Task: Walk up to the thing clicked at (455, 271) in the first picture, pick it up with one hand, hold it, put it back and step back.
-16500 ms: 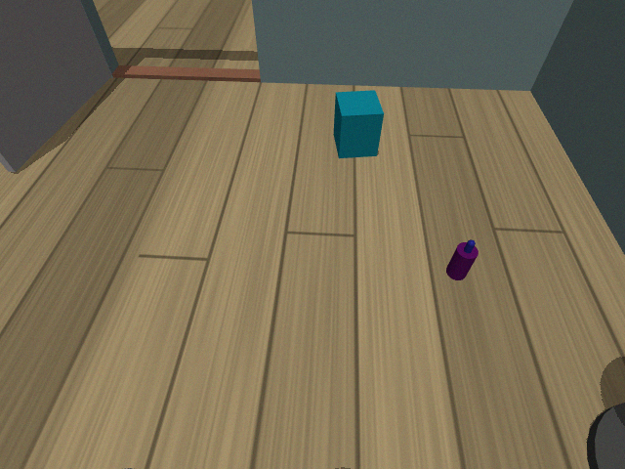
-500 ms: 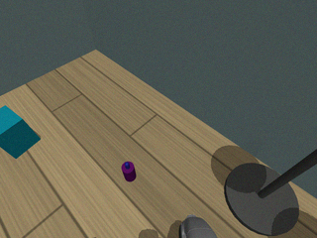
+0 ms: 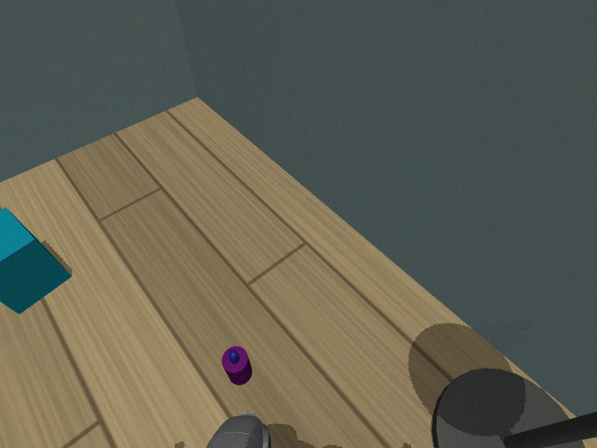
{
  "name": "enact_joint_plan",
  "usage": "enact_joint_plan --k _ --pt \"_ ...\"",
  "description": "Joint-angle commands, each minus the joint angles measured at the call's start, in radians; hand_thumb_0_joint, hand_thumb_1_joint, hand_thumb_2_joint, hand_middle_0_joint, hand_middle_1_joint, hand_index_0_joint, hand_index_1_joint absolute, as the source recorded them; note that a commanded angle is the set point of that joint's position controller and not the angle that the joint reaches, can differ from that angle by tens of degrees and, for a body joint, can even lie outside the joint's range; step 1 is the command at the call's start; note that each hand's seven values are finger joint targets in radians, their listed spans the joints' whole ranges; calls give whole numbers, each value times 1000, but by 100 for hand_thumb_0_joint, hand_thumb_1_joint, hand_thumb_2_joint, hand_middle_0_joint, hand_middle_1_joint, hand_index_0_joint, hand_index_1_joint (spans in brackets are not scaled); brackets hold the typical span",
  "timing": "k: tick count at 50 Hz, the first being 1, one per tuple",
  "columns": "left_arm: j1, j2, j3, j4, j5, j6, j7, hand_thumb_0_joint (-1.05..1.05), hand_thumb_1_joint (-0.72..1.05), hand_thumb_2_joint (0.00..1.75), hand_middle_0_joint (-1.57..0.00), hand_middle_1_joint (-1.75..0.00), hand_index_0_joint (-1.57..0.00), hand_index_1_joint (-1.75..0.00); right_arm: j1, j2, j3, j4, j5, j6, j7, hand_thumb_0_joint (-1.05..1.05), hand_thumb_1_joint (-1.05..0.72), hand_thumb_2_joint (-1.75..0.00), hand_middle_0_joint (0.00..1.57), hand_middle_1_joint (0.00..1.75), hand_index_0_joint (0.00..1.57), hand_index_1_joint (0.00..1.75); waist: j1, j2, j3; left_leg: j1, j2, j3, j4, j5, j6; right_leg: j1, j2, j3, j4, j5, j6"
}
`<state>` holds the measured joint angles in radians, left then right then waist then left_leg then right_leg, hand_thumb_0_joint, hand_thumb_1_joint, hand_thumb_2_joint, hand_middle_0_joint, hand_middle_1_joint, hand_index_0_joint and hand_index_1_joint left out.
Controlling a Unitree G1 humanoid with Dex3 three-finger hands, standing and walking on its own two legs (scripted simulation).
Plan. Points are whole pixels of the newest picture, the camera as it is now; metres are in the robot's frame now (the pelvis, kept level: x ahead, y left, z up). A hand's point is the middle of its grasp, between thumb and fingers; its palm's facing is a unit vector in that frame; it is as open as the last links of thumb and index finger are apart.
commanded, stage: walk up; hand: left
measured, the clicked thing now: (236, 363) +0.39 +0.20 -0.66
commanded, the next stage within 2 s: none
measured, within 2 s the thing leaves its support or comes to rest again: neither
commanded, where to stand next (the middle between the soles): +0.08 +0.00 m, yaw +3 degrees
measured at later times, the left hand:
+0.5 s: hand out of the picture +0.08 +0.27 -0.14, palm faces -0.01 -0.91 -0.42, open 7.4 cm
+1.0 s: hand out of the picture +0.11 +0.25 -0.14, palm faces -0.05 -0.93 -0.35, open 7.4 cm
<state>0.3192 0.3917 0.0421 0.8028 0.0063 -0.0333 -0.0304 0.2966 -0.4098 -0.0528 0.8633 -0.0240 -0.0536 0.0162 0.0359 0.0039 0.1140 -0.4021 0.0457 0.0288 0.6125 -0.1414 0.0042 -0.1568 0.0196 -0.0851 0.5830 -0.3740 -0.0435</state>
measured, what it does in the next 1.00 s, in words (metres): steps on the spot: left foot, then right foot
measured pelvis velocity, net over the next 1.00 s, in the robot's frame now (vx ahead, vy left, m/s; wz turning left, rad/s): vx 0.03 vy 0.00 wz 0.00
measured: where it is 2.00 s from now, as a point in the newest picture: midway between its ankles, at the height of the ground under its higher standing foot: outside the picture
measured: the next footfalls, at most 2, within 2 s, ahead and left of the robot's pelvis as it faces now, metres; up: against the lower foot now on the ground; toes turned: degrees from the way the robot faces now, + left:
left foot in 0.02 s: +0.15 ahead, +0.12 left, +0.00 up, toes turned +2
right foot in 0.26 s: +0.05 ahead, -0.15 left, +0.00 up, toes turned -2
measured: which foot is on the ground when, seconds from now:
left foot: up 0.00-0.00, down 0.02-1.00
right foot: down 0.00-0.04, up 0.06-0.24, down 0.26-1.00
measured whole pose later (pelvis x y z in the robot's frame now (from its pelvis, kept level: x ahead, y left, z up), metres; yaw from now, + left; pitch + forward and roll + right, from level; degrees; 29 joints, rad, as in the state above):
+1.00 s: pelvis +0.03 +0.00 +0.01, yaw +0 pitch -2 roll -1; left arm 0.11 0.36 -0.01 1.08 0.01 -0.02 0.00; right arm 0.09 -0.36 -0.02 1.09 -0.01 0.02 0.04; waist -0.02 0.02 0.07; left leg -0.28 0.03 0.02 0.43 -0.11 0.00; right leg -0.13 -0.04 -0.02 0.42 -0.25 0.04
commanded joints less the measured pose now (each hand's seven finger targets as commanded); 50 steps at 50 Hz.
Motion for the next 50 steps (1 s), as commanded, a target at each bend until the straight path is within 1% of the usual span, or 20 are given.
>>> enact_joint_plan --k 1,2,3,4,7,12,13,14,15,16,17,18,19,21,24,28,30,35,43,50 --pt "-16 139 31 -85 -25 -8 26 0 90 90 -20 -30 -20 -30 95 -239 -64 -45 -8 -38 -33 0 -90 -90 20 30 20 30 -66 185 -209 402 179 -224 -174 406 116 -232 -65 41 265 298 -12" --pt "35 119 27 -52 -41 7 31 0 90 90 -20 -30 -20 -30 47 -248 -54 -73 -2 -39 -38 0 -90 -90 20 30 20 30 -36 202 -231 389 331 -462 -214 444 220 -272 24 91 336 -189 15" --pt "79 176 39 -17 -33 27 43 0 90 90 -20 -30 -20 -30 -7 -255 -55 -80 17 -33 -38 0 -90 -90 20 30 20 30 -17 144 -236 320 368 -461 -209 306 302 -201 -30 141 403 -273 8" --pt "48 188 34 0 -25 30 46 0 90 90 -20 -30 -20 -30 -52 -244 -54 -77 15 -24 -40 0 -90 -90 20 30 20 30 -20 151 -195 246 343 -443 -232 215 297 -204 -53 139 394 -274 6" --pt "28 205 45 44 -18 31 33 0 90 90 -20 -30 -20 -30 -123 -215 -33 -81 6 -9 -40 0 -90 -90 20 30 20 30 -12 184 -162 135 213 -246 -238 42 194 -144 -63 131 288 -184 6" --pt "75 167 32 132 -8 6 46 0 90 90 -20 -30 -20 -30 -202 -209 -26 -67 17 27 -21 0 -90 -90 20 30 20 30 12 178 -204 120 160 -152 -113 10 141 -15 -32 41 -57 101 31" --pt "70 188 37 136 0 -4 52 0 90 90 -20 -30 -20 -30 -204 -193 -21 -68 24 36 -17 0 -90 -90 20 30 20 30 13 131 -200 101 139 -134 -74 0 113 5 -47 72 -101 159 30" --pt "31 219 42 130 11 -13 57 0 90 90 -20 -30 -20 -30 -204 -155 -11 -66 32 42 -14 0 -90 -90 20 30 20 30 0 49 -175 52 104 -109 -32 -15 74 -4 -117 180 -136 183 6" --pt "-39 279 51 105 19 -23 59 0 90 90 -20 -30 -20 -30 -195 -134 -9 -61 34 50 -10 0 -90 -90 20 30 20 30 -31 -58 -107 25 33 -79 12 -100 29 -117 -241 378 -216 117 -45" --pt "-132 326 52 95 16 -18 58 0 90 90 -20 -30 -20 -30 -198 -149 -20 -37 28 60 -12 0 -90 -90 20 30 20 30 -54 -135 -60 123 -9 -47 82 -292 20 -280 -313 417 -231 75 -114" --pt "-198 294 41 74 20 -20 57 0 90 90 -20 -30 -20 -30 -179 -158 -27 -11 19 60 -8 0 -90 -90 20 30 20 30 -86 -116 -42 198 16 -79 73 -264 21 -329 -297 382 -189 95 -113" --pt "-193 257 33 82 12 -23 56 0 90 90 -20 -30 -20 -30 -178 -169 -29 3 19 54 -5 0 -90 -90 20 30 20 30 -86 -71 -48 218 34 -83 -2 -189 27 -318 -253 295 -166 126 -74" --pt "-178 237 27 95 7 -29 55 0 90 90 -20 -30 -20 -30 -211 -174 -27 13 31 46 -2 0 -90 -90 20 30 20 30 -70 -41 -78 238 55 -86 -55 3 40 -254 -194 211 -150 188 -29" --pt "-153 223 25 120 3 -33 54 0 90 90 -20 -30 -20 -30 -231 -160 -23 24 30 41 4 0 -90 -90 20 30 20 30 -43 -74 -134 256 71 -104 -55 165 63 -168 -149 169 -117 301 4" --pt "-170 236 20 129 3 -26 53 0 90 90 -20 -30 -20 -30 -247 -159 -18 45 27 52 6 0 -90 -90 20 30 20 30 -41 -116 -91 224 43 -85 -79 0 43 -195 -180 218 -192 118 -3" --pt "-197 225 15 139 0 -15 50 0 90 90 -20 -30 -20 -30 -250 -181 -19 80 17 53 11 0 -90 -90 20 30 20 30 -38 -33 -104 225 70 -134 -181 -82 46 -161 -146 176 -169 61 1" --pt "-176 211 10 162 -1 -15 50 0 90 90 -20 -30 -20 -30 -268 -181 -14 93 17 48 13 0 -90 -90 20 30 20 30 -18 0 -135 199 97 -162 -212 -45 56 -75 -131 154 -163 103 4" --pt "-200 219 10 184 -6 -10 49 0 90 90 -20 -30 -20 -30 -261 -181 -12 130 17 43 10 0 -90 -90 20 30 20 30 -21 41 -167 213 99 -150 -241 37 48 -10 -131 141 -159 180 3" --pt "-217 205 1 221 0 -3 42 0 90 90 -20 -30 -20 -30 -283 -179 -12 152 13 52 10 0 -90 -90 20 30 20 30 -28 72 -125 158 102 -179 -338 -224 40 -12 -115 131 -224 87 6" --pt "-257 213 9 227 7 -12 42 0 90 90 -20 -30 -20 -30 -249 -172 -18 172 15 50 10 0 -90 -90 20 30 20 30 -53 17 -147 224 73 -135 -282 -122 24 -45 -146 156 -262 132 2"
